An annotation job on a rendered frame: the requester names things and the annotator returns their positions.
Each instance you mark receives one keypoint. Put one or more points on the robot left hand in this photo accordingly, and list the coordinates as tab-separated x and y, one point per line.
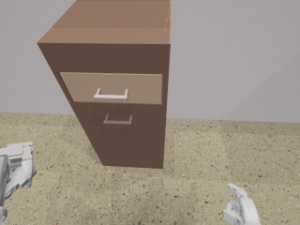
17	158

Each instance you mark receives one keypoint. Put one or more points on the handle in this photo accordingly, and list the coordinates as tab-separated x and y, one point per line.
99	97
117	123

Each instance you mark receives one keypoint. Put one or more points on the drawer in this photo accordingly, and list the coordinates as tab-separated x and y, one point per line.
142	88

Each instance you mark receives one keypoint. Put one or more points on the robot right hand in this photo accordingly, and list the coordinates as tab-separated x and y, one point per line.
242	212

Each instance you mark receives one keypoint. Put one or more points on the cabinet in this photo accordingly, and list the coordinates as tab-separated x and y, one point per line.
120	37

